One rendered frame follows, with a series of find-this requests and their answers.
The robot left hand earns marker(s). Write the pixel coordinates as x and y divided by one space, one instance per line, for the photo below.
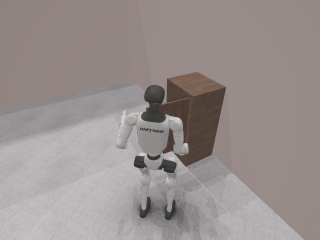
123 116

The robot right hand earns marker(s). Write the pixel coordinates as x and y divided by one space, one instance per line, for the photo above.
186 144

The right robot forearm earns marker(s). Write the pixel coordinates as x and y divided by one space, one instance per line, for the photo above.
185 149

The cupboard door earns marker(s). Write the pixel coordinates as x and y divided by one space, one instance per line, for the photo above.
179 109

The left robot upper arm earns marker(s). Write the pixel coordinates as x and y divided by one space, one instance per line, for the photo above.
126 130

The left robot thigh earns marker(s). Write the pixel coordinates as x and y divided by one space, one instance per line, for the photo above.
139 163

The right robot foot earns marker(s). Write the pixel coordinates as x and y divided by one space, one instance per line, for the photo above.
168 214

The left robot forearm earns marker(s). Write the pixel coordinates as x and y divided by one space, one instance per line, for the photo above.
118 136

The right robot upper arm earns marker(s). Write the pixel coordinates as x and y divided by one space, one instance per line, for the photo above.
176 125

